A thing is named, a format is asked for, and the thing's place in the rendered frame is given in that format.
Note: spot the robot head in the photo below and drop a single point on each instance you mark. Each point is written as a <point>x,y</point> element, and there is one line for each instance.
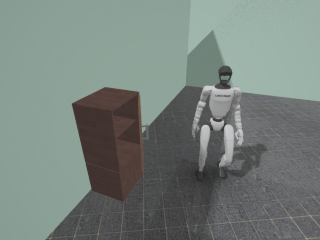
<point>224,71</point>

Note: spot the handle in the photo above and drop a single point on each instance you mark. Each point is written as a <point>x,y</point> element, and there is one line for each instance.
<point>147,132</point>

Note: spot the robot right hand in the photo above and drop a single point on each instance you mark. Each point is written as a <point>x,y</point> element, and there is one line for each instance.
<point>194,127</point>

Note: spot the robot right thigh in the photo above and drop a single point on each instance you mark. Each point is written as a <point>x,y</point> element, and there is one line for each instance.
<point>205,130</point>

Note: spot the left robot forearm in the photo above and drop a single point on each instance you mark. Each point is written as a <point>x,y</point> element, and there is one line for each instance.
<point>237,118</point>

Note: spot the robot left hand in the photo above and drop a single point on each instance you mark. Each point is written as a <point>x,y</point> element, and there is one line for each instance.
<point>240,139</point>

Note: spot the left robot upper arm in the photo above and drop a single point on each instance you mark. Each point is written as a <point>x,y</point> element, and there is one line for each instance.
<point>236,98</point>

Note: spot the right robot forearm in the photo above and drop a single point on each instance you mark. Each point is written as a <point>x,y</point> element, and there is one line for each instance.
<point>198,114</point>

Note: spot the right robot upper arm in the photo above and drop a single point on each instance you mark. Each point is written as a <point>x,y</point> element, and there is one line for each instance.
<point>205,92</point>

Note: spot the cupboard door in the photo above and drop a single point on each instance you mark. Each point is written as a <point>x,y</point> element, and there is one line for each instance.
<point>140,133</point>

